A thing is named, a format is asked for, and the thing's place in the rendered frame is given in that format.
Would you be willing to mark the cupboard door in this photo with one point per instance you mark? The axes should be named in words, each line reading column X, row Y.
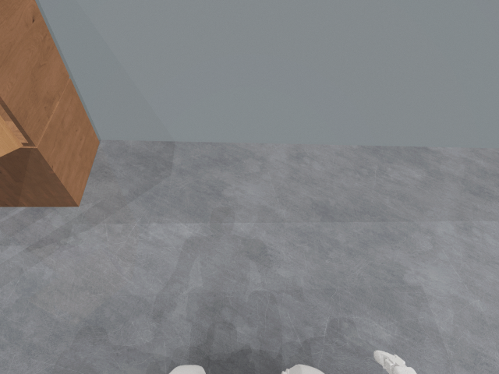
column 8, row 140

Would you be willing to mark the right robot hand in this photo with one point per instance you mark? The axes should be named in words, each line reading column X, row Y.
column 392, row 363

